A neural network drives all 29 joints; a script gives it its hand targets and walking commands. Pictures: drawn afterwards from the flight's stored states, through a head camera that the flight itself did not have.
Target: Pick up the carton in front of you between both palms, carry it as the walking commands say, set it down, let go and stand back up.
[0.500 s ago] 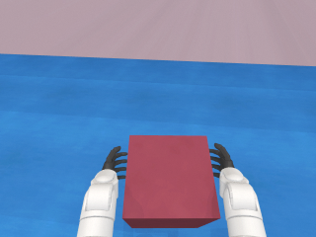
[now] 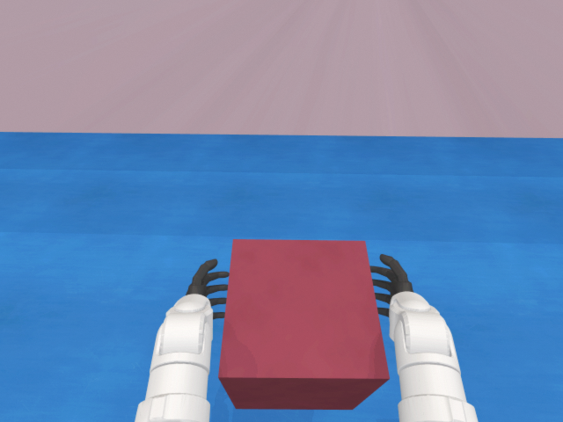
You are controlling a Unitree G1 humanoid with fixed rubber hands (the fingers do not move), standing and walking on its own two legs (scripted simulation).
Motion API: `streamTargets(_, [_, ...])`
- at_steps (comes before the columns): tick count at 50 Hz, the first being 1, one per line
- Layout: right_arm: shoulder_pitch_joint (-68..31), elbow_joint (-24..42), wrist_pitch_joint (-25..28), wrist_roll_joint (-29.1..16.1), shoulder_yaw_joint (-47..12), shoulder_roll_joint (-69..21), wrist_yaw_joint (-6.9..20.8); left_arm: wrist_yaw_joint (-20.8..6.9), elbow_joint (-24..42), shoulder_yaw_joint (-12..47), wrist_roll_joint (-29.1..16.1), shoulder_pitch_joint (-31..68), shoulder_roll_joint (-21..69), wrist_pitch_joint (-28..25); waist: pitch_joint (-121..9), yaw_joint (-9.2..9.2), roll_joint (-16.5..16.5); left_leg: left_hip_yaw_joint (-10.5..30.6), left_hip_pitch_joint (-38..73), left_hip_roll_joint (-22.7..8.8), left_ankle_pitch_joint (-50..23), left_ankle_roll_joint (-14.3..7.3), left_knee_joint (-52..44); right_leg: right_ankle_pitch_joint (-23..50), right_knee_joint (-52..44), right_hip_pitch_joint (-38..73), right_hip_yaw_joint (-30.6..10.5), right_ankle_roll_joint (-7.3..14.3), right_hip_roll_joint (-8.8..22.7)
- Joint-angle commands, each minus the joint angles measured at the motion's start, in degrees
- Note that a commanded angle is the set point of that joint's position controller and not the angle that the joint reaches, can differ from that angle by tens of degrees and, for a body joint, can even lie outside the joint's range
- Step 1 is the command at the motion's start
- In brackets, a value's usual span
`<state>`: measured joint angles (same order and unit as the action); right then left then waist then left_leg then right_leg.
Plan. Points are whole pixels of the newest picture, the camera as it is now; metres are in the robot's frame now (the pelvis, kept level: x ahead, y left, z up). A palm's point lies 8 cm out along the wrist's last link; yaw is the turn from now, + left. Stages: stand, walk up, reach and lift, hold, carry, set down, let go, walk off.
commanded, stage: hold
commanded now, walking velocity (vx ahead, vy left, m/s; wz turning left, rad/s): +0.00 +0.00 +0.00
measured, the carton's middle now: (296, 329) +0.31 +0.00 -0.04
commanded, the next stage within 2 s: set down in 0.04 s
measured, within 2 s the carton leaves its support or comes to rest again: neither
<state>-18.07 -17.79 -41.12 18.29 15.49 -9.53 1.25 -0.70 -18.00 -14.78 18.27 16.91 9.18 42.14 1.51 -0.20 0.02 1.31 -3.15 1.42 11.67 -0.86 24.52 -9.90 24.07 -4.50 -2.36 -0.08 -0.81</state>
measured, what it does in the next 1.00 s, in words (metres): lowers itself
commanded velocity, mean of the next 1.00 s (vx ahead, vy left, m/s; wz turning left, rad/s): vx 0.00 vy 0.00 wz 0.00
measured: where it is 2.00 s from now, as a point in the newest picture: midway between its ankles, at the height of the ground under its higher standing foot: outside the picture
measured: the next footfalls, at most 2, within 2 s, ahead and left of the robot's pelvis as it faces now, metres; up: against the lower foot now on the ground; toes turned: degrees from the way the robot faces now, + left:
none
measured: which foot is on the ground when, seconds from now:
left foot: down 0.00-1.00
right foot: down 0.00-1.00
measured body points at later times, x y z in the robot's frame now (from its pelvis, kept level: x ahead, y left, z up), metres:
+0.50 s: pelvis +0.01 +0.00 -0.02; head +0.09 +0.00 +0.42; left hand +0.35 +0.16 -0.05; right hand +0.36 -0.14 -0.04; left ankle +0.03 +0.11 -0.74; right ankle +0.05 -0.12 -0.74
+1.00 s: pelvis -0.04 +0.00 -0.15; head +0.18 +0.02 +0.24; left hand +0.40 +0.17 -0.23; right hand +0.39 -0.12 -0.22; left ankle +0.03 +0.11 -0.74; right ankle +0.05 -0.12 -0.74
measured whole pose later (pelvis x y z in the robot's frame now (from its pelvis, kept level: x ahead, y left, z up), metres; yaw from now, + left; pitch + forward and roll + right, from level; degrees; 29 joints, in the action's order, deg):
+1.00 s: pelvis -0.04 +0.00 -0.15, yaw +1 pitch +38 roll -1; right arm -40.1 -29.7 -11.4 14.9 28.2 -12.9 -8.6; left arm 2.4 -38.9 -23.2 14.2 43.7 2.0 13.2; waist -11.2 -0.2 -0.9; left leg 3.7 -88.3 4.8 24.2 0.2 74.6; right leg -22.3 72.9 -88.6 -4.6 -2.3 -4.6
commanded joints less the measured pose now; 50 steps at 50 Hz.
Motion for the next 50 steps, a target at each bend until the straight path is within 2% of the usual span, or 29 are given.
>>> streamTargets(1, [-26.5, -2.3, 1.3, -14.6, -28.6, -55.1, 15.2, -15.4, 1.9, 29.1, -16.1, 32.8, 54.0, -3.3, -8.6, -0.16, 1.4, 4.0, -5.2, 0.8, 10.2, -0.9, -8.3, -6.7, -3.9, 2.8, -1.5, 1.3, -3.4])
streamTargets(5, [-28.3, -3.1, 1.6, -14.3, -27.8, -55.2, 15.2, -15.4, 0.7, 28.6, -16.2, 34.8, 54.3, -3.5, -8.3, -0.25, 1.2, 4.1, -5.2, 0.7, 9.9, -0.7, -8.0, -6.6, -3.8, 2.3, -1.5, 1.3, -3.4])
streamTargets(8, [-31.0, -5.8, 2.5, -13.0, -25.3, -55.0, 15.0, -15.4, -2.7, 26.0, -15.0, 37.0, 54.0, -4.3, -7.4, -0.14, 0.8, 3.9, -5.6, 0.9, 10.6, -0.7, -7.0, -7.9, -3.4, 0.9, -1.5, 1.3, -3.3])
streamTargets(14, [-36.1, -15.5, 6.7, -7.0, -14.6, -53.0, 13.0, -14.8, -12.8, 15.0, -8.1, 41.6, 49.1, -8.9, -5.3, 0.35, -0.1, 3.4, -9.5, 1.8, 9.2, -1.0, -2.5, -8.6, -0.5, -4.5, -1.9, 1.2, -3.0])
streamTargets(18, [-33.4, -18.8, 11.9, -1.3, -7.0, -47.6, 10.0, -12.9, -16.4, 7.4, -1.9, 39.3, 41.6, -14.2, -7.2, 0.29, -0.3, 3.0, -14.8, 2.8, 2.0, -1.1, 2.7, -1.3, 3.5, -9.5, -2.1, 0.9, -3.6])
streamTargets(21, [-29.0, -19.6, 17.6, 0.7, -4.3, -44.8, 8.4, -12.3, -17.4, 5.8, 0.2, 35.4, 37.1, -19.9, -12.0, -0.13, -1.0, 2.8, -20.0, 3.6, -5.0, -1.1, 7.0, 7.1, 7.2, -13.6, -2.1, 0.2, -4.2])
streamTargets(24, [-27.8, -19.1, 24.0, -0.6, -7.1, -46.2, 7.4, -12.3, -16.9, 8.8, -0.8, 34.3, 36.7, -26.2, -19.5, 0.16, -1.0, 2.6, -24.8, 4.3, -10.7, -1.1, 11.1, 13.8, 11.4, -17.0, -2.2, -0.5, -4.8])
streamTargets(28, [-31.2, -18.5, 31.6, -4.5, -15.5, -50.3, 6.4, -11.9, -15.3, 16.5, -4.2, 38.3, 38.7, -33.7, -34.7, 0.90, 0.1, 2.6, -30.8, 5.3, -17.2, 0.0, 18.2, 21.2, 19.1, -20.8, -2.5, -0.9, -5.5])
streamTargets(32, [-34.5, -16.1, 35.7, -8.0, -23.6, -51.7, 5.1, -11.4, -13.7, 23.6, -7.6, 41.4, 40.9, -37.5, -50.7, 1.33, 1.2, 2.6, -35.1, 5.7, -23.2, 1.1, 25.5, 25.2, 26.7, -27.0, -2.3, -1.4, -6.1])
streamTargets(35, [-36.6, -13.6, 36.1, -9.0, -27.2, -51.2, 4.4, -11.1, -13.2, 26.9, -9.4, 42.8, 41.9, -37.6, -58.3, 1.17, 2.0, 2.4, -38.0, 5.7, -23.6, 1.9, 29.8, 22.4, 30.7, -34.1, -1.4, -1.9, -6.7])
streamTargets(37, [-37.8, -13.2, 35.3, -8.9, -27.8, -50.7, 4.3, -11.3, -13.8, 27.4, -9.8, 43.8, 42.4, -36.6, -59.4, 0.71, 2.3, 2.0, -41.4, 5.9, -19.6, 2.1, 31.9, 17.4, 32.8, -39.4, -0.6, -2.0, -7.1])
streamTargets(44, [-45.5, -17.1, 30.2, -7.3, -23.3, -50.5, 5.4, -12.6, -19.8, 23.7, -9.4, 51.4, 42.9, -31.8, -54.1, 0.24, 1.7, 0.8, -55.3, 6.3, 0.7, 1.6, 37.2, -2.6, 39.5, -56.1, 2.0, -2.0, -8.0])
streamTargets(50, [-52.7, -20.8, 28.0, -7.7, -19.5, -51.5, 5.3, -12.4, -23.0, 20.4, -9.5, 58.1, 42.3, -29.9, -56.1, 1.17, 1.6, -0.2, -62.3, 6.8, 4.6, 1.4, 43.7, -7.1, 46.2, -65.0, 3.0, -2.3, -8.8])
